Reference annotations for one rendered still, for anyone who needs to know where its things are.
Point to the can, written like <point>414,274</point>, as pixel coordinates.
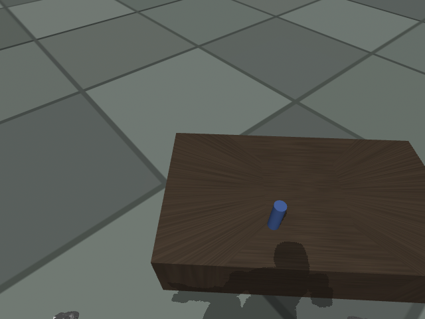
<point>277,214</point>

